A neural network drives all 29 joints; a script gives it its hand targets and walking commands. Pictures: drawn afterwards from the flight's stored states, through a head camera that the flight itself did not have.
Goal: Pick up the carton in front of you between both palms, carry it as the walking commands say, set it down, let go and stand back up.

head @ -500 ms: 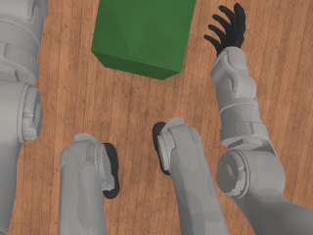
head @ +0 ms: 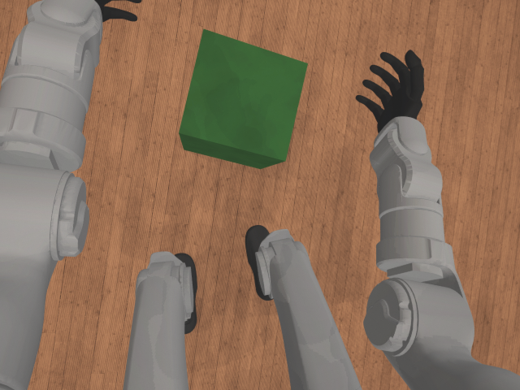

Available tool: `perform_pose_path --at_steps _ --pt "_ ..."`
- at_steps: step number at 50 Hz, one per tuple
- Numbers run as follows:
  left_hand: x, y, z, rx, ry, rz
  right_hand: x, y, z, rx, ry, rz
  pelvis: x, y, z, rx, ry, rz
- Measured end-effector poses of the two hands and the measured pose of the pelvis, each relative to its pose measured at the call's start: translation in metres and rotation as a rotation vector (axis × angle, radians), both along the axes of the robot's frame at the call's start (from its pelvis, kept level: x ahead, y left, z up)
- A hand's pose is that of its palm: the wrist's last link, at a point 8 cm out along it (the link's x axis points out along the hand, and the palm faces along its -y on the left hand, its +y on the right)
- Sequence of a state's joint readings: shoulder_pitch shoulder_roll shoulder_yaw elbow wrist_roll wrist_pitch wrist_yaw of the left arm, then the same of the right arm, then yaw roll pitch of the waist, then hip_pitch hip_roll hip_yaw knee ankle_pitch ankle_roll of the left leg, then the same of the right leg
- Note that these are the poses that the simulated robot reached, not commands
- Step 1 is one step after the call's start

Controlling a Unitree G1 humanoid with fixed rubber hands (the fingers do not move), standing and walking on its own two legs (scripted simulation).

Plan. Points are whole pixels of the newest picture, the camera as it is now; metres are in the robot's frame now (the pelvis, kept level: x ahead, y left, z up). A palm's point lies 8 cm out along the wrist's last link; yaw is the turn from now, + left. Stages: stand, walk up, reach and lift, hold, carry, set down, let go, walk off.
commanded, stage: set down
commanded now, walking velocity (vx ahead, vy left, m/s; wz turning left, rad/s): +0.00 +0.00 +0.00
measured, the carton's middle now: (237, 112) +0.54 -0.08 -0.43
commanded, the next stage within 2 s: let go in 0.18 s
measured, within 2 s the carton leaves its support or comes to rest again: neither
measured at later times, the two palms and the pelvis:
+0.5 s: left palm (10, 50) +0.49 +0.16 +0.01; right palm (462, 150) +0.39 -0.23 +0.03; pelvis +0.04 -0.01 +0.13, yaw +4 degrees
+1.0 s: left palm out of the picture +0.38 +0.18 +0.12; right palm out of the picture +0.29 -0.26 +0.14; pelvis +0.13 -0.03 +0.21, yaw +2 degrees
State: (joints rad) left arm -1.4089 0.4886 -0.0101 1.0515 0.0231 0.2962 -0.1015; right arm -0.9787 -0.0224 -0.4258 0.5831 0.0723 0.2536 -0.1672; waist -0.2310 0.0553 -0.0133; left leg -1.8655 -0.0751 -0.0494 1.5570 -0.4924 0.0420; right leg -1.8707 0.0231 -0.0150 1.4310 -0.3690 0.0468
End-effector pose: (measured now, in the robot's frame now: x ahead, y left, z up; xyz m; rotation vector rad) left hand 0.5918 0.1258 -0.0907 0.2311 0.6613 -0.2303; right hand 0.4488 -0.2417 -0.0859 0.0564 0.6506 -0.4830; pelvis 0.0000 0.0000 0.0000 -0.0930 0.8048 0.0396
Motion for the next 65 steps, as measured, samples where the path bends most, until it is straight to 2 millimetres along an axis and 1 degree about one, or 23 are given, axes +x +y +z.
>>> perform_pose_path --at_steps 6,9,14,17,21,25,30,33,35,41,45,48,51,54,61,65 --pt "-0.005 -0.005 0.035 0.012 0.012 -0.005 -0.007 -0.001 0.034 0.011 -0.012 -0.007 0.006 0.005 0.031 0.009 -0.006 -0.004" --pt "-0.009 -0.001 0.05 0.029 0.019 0.001 -0.008 0.0 0.049 0.017 -0.014 -0.006 0.008 0.005 0.047 0.017 -0.021 -0.002" --pt "-0.017 0.008 0.072 0.039 0.038 0.027 -0.013 0.002 0.068 0.015 0.008 0.018 0.011 0.003 0.072 0.03 -0.047 0.005" --pt "-0.028 0.014 0.082 0.039 0.038 0.059 -0.019 0.005 0.078 0.009 0.024 0.064 0.015 0.0 0.086 0.038 -0.063 0.006" --pt "-0.056 0.025 0.092 0.053 0.042 0.122 -0.036 0.01 0.091 -0.001 0.06 0.161 0.024 -0.005 0.105 0.053 -0.087 0.008" --pt "-0.098 0.034 0.105 0.073 0.043 0.208 -0.058 0.01 0.112 -0.019 0.097 0.282 0.036 -0.012 0.126 0.071 -0.145 0.009" --pt "-0.147 0.036 0.13 0.081 0.043 0.305 -0.081 -0.006 0.146 -0.049 0.148 0.4 0.05 -0.022 0.152 0.092 -0.252 0.014" --pt "-0.169 0.031 0.144 0.073 0.048 0.332 -0.093 -0.017 0.165 -0.054 0.163 0.437 0.061 -0.027 0.166 0.101 -0.322 0.012" --pt "-0.18 0.027 0.152 0.068 0.051 0.334 -0.102 -0.022 0.175 -0.049 0.17 0.451 0.068 -0.031 0.173 0.105 -0.366 0.007" --pt "-0.2 0.024 0.174 0.063 0.052 0.313 -0.135 -0.026 0.196 -0.025 0.183 0.439 0.094 -0.038 0.189 0.111 -0.486 -0.009" --pt "-0.207 0.032 0.189 0.075 0.051 0.294 -0.152 -0.023 0.212 -0.018 0.172 0.408 0.111 -0.039 0.199 0.109 -0.55 -0.016" --pt "-0.211 0.043 0.201 0.08 0.043 0.292 -0.16 -0.02 0.221 -0.019 0.171 0.4 0.121 -0.036 0.204 0.105 -0.589 -0.02" --pt "-0.219 0.054 0.211 0.081 0.039 0.285 -0.164 -0.016 0.228 -0.027 0.17 0.402 0.128 -0.03 0.209 0.1 -0.622 -0.023" --pt "-0.233 0.067 0.218 0.083 0.042 0.286 -0.165 -0.01 0.233 -0.035 0.165 0.408 0.132 -0.022 0.212 0.093 -0.651 -0.026" --pt "-0.283 0.106 0.229 0.088 0.079 0.326 -0.164 0.009 0.235 -0.036 0.16 0.434 0.129 -0.001 0.216 0.083 -0.733 -0.028" --pt "-0.31 0.122 0.238 0.093 0.093 0.333 -0.164 0.018 0.235 -0.038 0.147 0.453 0.124 0.009 0.216 0.082 -0.79 -0.025"
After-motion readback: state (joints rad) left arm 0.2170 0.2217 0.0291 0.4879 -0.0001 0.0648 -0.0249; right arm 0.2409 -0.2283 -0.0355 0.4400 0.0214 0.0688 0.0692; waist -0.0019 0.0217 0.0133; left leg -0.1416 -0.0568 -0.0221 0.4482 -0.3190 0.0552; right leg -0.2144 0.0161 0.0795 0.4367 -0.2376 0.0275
